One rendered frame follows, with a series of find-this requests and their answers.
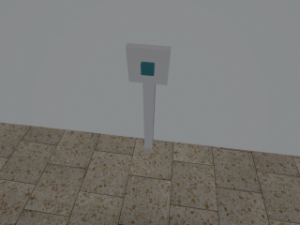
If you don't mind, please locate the button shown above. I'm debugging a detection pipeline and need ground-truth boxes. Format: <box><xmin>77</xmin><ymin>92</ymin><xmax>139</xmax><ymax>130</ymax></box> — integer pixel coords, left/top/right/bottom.
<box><xmin>141</xmin><ymin>62</ymin><xmax>155</xmax><ymax>76</ymax></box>

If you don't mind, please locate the panel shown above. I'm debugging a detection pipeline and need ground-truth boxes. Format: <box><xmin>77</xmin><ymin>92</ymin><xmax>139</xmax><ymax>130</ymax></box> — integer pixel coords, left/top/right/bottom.
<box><xmin>126</xmin><ymin>43</ymin><xmax>172</xmax><ymax>150</ymax></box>

